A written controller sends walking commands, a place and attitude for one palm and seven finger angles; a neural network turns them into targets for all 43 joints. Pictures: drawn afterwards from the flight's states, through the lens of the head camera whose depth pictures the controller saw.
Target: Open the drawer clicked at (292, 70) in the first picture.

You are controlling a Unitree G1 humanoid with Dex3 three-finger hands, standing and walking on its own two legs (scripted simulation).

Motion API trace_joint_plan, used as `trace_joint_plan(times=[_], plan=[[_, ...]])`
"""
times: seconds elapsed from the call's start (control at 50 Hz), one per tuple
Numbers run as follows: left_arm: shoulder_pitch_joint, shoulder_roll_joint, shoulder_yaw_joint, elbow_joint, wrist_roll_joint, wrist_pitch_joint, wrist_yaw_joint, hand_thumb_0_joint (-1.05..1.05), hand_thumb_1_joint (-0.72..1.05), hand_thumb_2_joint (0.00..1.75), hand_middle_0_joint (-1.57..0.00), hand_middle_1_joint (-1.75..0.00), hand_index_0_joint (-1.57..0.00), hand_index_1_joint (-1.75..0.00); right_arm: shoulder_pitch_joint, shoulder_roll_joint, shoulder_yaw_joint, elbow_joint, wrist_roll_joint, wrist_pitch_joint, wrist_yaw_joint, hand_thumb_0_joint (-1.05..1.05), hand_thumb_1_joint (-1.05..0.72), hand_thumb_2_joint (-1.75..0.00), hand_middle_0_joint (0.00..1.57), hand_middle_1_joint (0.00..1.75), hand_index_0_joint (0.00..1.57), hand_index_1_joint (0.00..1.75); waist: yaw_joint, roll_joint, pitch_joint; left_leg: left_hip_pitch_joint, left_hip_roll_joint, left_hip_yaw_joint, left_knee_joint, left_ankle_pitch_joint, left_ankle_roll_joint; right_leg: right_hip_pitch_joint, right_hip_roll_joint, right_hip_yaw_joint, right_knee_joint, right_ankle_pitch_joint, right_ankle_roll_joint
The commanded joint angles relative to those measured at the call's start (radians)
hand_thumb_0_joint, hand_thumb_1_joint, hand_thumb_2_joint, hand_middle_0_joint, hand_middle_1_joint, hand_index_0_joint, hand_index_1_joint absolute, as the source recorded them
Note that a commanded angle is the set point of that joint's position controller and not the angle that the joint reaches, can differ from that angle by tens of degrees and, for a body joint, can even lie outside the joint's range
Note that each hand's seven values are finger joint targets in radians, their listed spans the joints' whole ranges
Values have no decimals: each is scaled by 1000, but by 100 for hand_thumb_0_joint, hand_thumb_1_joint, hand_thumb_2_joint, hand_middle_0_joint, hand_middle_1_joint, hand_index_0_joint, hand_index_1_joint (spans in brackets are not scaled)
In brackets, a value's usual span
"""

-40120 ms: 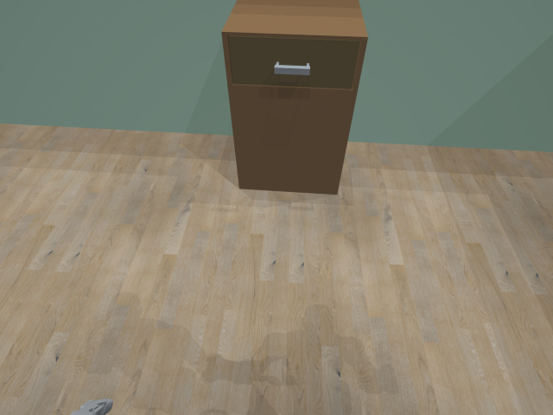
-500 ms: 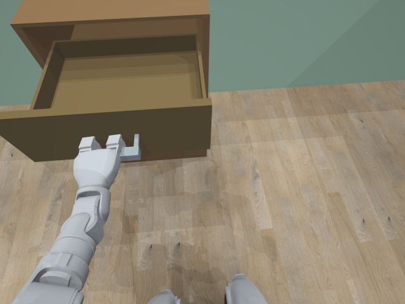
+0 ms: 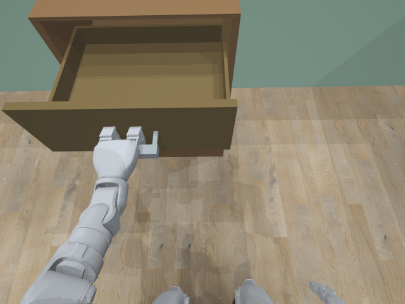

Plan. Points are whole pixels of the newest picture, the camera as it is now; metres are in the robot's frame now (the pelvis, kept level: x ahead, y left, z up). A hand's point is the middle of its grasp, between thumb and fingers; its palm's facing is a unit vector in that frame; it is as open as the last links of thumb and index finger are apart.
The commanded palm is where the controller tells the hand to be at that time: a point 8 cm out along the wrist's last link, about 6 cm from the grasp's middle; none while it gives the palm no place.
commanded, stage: pull the drawer open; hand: left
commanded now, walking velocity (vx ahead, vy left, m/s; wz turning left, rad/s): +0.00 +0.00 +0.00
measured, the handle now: (129, 143) +0.44 +0.18 -0.03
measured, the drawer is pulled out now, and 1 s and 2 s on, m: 0.27 0.25 0.24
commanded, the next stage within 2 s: open the thumb to release the handle in 0.50 s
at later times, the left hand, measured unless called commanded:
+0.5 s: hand (126, 161) +0.41 +0.19 -0.05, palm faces -0.08 -0.02 -1.00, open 5.6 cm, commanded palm +0.39 +0.19 +0.00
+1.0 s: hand (129, 161) +0.40 +0.18 -0.04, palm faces -0.06 +0.00 -1.00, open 10.1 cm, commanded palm +0.39 +0.19 +0.00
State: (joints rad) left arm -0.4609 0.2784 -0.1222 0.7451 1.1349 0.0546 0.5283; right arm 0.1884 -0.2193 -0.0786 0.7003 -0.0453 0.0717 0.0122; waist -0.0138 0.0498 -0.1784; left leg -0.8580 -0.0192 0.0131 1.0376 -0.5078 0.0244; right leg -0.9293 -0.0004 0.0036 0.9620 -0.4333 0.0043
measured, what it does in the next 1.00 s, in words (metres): shifts its weight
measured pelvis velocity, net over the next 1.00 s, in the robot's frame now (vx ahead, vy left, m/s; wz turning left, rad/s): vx -0.08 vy -0.02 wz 0.00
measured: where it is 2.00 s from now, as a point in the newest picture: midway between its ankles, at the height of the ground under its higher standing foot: outside the picture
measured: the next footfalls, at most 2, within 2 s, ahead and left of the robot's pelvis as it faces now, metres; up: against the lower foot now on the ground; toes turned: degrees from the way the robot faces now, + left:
none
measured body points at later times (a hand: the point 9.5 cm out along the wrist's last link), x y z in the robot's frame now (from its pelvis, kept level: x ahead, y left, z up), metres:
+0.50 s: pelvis -0.01 -0.02 +0.00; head +0.12 -0.04 +0.43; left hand +0.41 +0.19 +0.00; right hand +0.03 -0.29 -0.15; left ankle -0.09 +0.10 -0.67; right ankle -0.03 -0.13 -0.68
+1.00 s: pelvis -0.08 -0.02 -0.02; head +0.06 -0.04 +0.41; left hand +0.40 +0.18 +0.01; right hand -0.05 -0.29 -0.16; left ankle -0.09 +0.10 -0.68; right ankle -0.03 -0.13 -0.68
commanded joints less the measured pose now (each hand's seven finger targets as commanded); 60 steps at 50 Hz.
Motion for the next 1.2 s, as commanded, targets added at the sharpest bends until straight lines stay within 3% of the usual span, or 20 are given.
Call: trace_joint_plan(times=[0.0,0.04,0.06,0.12,0.14,0.18,0.22,0.24,0.3,0.36,0.44,0.58,0.62,0.76,0.84,0.86,0.96,0.98,1.14,1.18], plan=[[-358,203,106,-150,-29,-11,-10,0,90,90,-40,-135,-40,-135,189,-143,-46,-60,3,-1,-24,0,-90,-90,20,30,20,30,-55,-56,-478,282,12,-15,-106,728,-4,373,28,-13,-69,642,-32],[-353,174,88,-115,-23,-67,-11,0,90,90,-40,-135,-40,-135,185,-138,-46,-57,4,-14,-26,0,-90,-90,20,30,20,30,-64,-68,-409,254,10,-8,-112,660,3,342,28,-11,-84,614,-35],[-351,210,123,-103,-17,-89,-5,0,90,90,-40,-135,-40,-135,192,-142,-45,-52,0,-17,-26,0,-90,-90,20,30,20,30,-54,-72,-402,239,10,-12,-110,688,3,344,28,-10,-73,632,-37],[-372,177,109,-107,8,-132,16,0,90,90,-40,-135,-40,-135,208,-138,-54,-43,-11,-20,-10,0,-90,-90,20,30,20,30,-58,-15,-436,284,19,-23,-81,803,-4,285,33,-17,-43,646,-36],[-381,207,136,-120,15,-141,26,0,90,90,-40,-135,-40,-135,213,-141,-59,-37,-14,-19,-5,0,-90,-90,20,30,20,30,-53,-2,-455,290,23,-25,-71,817,-7,274,33,-14,-34,643,-37],[-401,234,156,-151,28,-147,48,0,90,90,-40,-135,-40,-135,208,-145,-62,-37,-20,-13,1,0,-90,-90,20,30,20,30,-49,20,-491,291,20,-23,-62,794,-10,276,35,-10,-26,635,-39],[-396,177,117,-137,25,-145,64,0,90,90,-40,-135,-40,-135,202,-139,-65,-32,-17,-15,9,0,-90,-90,20,30,20,30,-62,20,-464,284,17,-21,-66,740,-12,257,41,-19,-33,594,-42],[-390,191,133,-119,20,-140,71,0,90,90,-40,-135,-40,-135,203,-143,-66,-28,-16,-14,11,0,-90,-90,20,30,20,30,-59,0,-458,264,12,-14,-68,713,-8,274,41,-19,-37,598,-43],[-395,217,147,-128,11,-119,77,0,90,90,-40,-135,-40,-135,215,-148,-67,-21,-16,-10,10,0,-90,-90,20,30,20,30,-58,4,-494,267,14,-16,-62,825,-2,314,36,-8,-19,715,-38],[-398,237,159,-88,-8,-88,58,0,90,90,-40,-135,-40,-135,226,-157,-68,-12,-12,-3,9,0,-90,-90,20,30,20,30,-56,-12,-513,256,13,-17,-66,806,-3,332,38,-11,-21,699,-38],[-429,274,165,-50,-14,-110,31,0,90,90,-40,-135,-40,-135,218,-160,-62,-13,-7,-14,-5,0,-90,-90,20,30,20,30,-62,-29,-494,196,-1,1,-82,640,7,365,35,1,-43,661,-37],[-474,341,207,-18,-4,-156,22,0,90,90,-40,-135,-40,-135,230,-168,-59,-9,-13,-29,-12,0,-90,-90,20,30,20,30,-54,24,-525,185,0,-3,-62,667,4,324,34,0,-16,632,-37],[-495,300,173,-14,2,-166,27,0,76,84,-39,-134,-39,-134,231,-163,-61,-11,-13,-35,-10,0,-90,-90,20,30,20,30,-64,46,-520,192,0,-4,-56,662,2,291,39,-7,-16,603,-37],[-601,350,188,108,8,-115,45,0,27,63,-35,-128,-35,-128,253,-182,-55,14,-14,-35,-9,0,-90,-90,20,30,20,30,-91,-2,-521,100,-9,-1,-50,578,4,296,36,-10,-4,580,-36],[-697,331,132,183,2,-74,26,0,-1,51,-33,-125,-33,-125,254,-191,-47,15,-4,-40,-11,0,-90,-90,20,30,20,30,-128,-11,-475,48,-16,1,-66,410,10,262,34,-9,-33,444,-32],[-730,363,149,193,-3,-72,18,0,-8,48,-33,-124,-33,-124,254,-196,-44,18,-3,-42,-12,0,-90,-90,20,30,20,30,-133,-19,-466,33,-17,-1,-70,372,13,259,33,-4,-39,410,-31],[-753,446,182,237,-20,-97,-20,0,-43,33,-30,-121,-30,-121,256,-211,-25,3,1,-60,-22,0,-90,-90,20,30,20,30,-125,-28,-449,-46,-25,-4,-77,234,22,249,27,6,-44,275,-30],[-741,415,151,256,-18,-102,-26,0,-50,30,-30,-120,-30,-120,257,-206,-22,-9,5,-66,-22,0,-90,-90,20,30,20,30,-128,-25,-435,-62,-27,-3,-78,205,23,235,27,4,-49,240,-29],[-797,420,151,261,-9,-128,-10,0,-50,30,-30,-120,-30,-120,285,-219,-26,-10,9,-92,-16,0,-90,-90,20,30,20,30,-140,1,-443,-63,-19,-21,-71,137,20,128,31,-12,-35,121,-36],[-824,408,133,312,-3,-122,-4,0,-50,30,-30,-120,-30,-120,292,-223,-23,2,7,-97,-17,0,-90,-90,20,30,20,30,-163,-14,-406,-91,-18,-30,-63,108,22,81,31,-18,-29,86,-34]])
